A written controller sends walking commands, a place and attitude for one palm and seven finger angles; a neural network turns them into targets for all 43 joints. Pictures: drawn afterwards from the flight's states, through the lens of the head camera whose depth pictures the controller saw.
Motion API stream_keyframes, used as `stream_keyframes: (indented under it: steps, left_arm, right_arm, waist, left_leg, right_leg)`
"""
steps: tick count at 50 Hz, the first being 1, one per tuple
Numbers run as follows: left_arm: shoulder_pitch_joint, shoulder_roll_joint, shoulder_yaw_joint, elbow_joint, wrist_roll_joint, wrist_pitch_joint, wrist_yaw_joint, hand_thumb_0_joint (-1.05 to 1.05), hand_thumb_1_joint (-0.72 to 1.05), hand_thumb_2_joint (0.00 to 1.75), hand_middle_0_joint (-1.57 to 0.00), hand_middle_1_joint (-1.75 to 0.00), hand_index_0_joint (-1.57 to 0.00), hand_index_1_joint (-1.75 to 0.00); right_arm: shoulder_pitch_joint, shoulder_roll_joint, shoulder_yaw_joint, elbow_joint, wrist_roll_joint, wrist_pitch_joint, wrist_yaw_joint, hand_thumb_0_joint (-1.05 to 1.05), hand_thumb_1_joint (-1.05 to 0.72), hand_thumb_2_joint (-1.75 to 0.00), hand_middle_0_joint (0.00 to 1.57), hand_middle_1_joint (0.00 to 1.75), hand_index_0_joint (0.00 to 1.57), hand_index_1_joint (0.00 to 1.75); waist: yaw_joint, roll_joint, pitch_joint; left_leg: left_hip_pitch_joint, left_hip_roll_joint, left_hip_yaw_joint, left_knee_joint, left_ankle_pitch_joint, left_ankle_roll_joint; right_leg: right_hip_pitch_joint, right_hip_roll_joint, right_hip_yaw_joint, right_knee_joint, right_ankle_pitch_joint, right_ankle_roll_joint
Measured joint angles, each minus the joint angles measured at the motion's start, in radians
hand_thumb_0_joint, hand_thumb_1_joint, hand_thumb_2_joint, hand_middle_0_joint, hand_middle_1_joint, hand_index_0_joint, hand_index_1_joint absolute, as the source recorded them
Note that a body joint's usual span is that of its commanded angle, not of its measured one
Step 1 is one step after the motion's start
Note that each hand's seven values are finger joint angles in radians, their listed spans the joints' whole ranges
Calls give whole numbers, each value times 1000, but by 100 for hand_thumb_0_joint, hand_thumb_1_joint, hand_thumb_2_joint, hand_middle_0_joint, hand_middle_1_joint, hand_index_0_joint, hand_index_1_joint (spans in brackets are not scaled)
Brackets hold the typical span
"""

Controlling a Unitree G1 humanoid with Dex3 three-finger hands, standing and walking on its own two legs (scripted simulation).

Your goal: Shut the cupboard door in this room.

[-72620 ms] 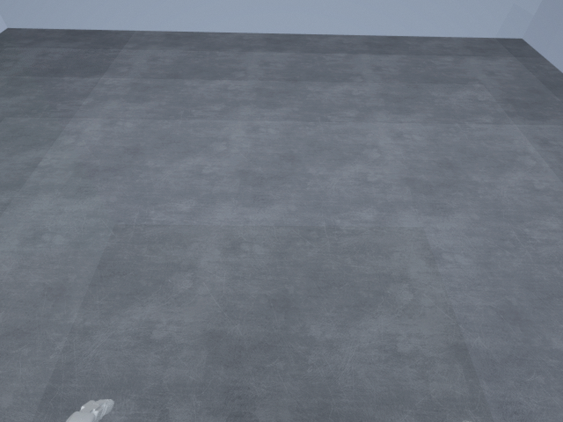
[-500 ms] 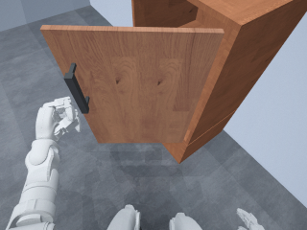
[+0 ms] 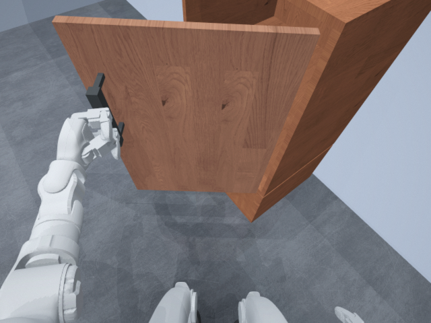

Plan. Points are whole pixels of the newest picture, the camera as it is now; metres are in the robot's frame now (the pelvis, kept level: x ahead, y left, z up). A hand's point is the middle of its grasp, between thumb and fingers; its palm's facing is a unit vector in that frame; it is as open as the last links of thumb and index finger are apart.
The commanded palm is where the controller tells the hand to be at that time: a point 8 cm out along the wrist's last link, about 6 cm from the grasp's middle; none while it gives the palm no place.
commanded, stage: push the door shut along its arc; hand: left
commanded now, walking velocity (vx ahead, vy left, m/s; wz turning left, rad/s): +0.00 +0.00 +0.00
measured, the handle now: (109, 112) +0.50 +0.23 +0.05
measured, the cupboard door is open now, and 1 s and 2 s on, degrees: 51 39 25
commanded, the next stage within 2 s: pull the fist back off the door in 1.42 s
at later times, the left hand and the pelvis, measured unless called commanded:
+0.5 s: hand (134, 116) +0.48 +0.17 +0.07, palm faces -0.18 -0.98 -0.03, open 3.1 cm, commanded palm +0.48 +0.21 +0.06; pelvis +0.00 +0.00 -0.01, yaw -1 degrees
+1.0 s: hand (156, 93) +0.54 +0.14 +0.07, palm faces -0.30 -0.95 -0.03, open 3.0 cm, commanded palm +0.55 +0.17 +0.06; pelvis +0.00 -0.01 -0.03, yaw -3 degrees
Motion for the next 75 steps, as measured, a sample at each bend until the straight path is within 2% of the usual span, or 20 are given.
stream_keyframes:
  steps: [8,10,15,23,37,47,53,60,75]
  left_arm:
    - [-103,31,-7,93,22,-27,-28,1,96,96,-130,-150,-130,-150]
    - [-136,36,-11,124,30,-25,-40,1,95,95,-130,-150,-130,-150]
    - [-193,69,29,177,44,-10,-49,1,92,92,-131,-150,-130,-150]
    - [-253,100,33,226,52,-6,-76,1,91,91,-130,-150,-130,-150]
    - [-386,155,35,299,87,41,-117,1,90,90,-130,-150,-130,-150]
    - [-508,225,60,367,120,77,-142,1,90,90,-130,-150,-130,-150]
    - [-546,257,63,367,133,99,-167,-1,88,91,-130,-150,-130,-150]
    - [-616,273,13,392,137,140,-179,-2,91,93,-130,-150,-130,-150]
    - [-783,294,-52,429,172,203,-163,0,98,98,-130,-150,-130,-150]
  right_arm:
    - [13,-3,-2,24,-4,7,4,1,-91,-90,20,30,20,30]
    - [13,-5,0,27,-3,9,5,0,-91,-90,20,30,20,30]
    - [18,-10,3,18,-6,15,7,0,-91,-90,20,30,20,30]
    - [36,-11,7,19,-7,24,15,0,-91,-90,20,30,20,30]
    - [45,-13,19,18,-10,23,18,0,-91,-90,20,30,20,30]
    - [51,-16,33,6,-16,14,16,0,-91,-90,20,30,20,30]
    - [66,-15,34,14,-21,11,15,0,-91,-90,20,30,20,30]
    - [71,-11,38,42,-25,-3,12,0,-91,-90,20,30,20,30]
    - [57,-12,39,70,-47,-50,7,0,-91,-90,20,30,20,30]
  waist:
    - [-24,-4,1]
    - [-33,-4,1]
    - [-56,-3,0]
    - [-73,4,-1]
    - [-115,14,2]
    - [-158,18,10]
    - [-163,23,14]
    - [-168,25,15]
    - [-209,24,17]
  left_leg:
    - [-40,2,-4,21,-2,0]
    - [-49,4,-5,27,-3,0]
    - [-76,10,-2,39,-6,0]
    - [-105,16,-2,55,-12,-1]
    - [-168,28,-11,89,-21,-5]
    - [-230,42,-12,128,-34,-7]
    - [-265,45,-14,149,-40,-7]
    - [-292,42,-26,160,-42,-8]
    - [-383,39,-45,210,-51,-7]
  right_leg:
    - [-38,2,-5,18,-2,-1]
    - [-46,3,-6,22,-2,-1]
    - [-74,8,-3,34,-2,-2]
    - [-103,15,-3,45,-4,-3]
    - [-162,26,-13,69,-7,-9]
    - [-225,39,-14,103,-14,-13]
    - [-260,42,-16,121,-19,-13]
    - [-280,40,-28,127,-22,-15]
    - [-359,38,-49,165,-33,-15]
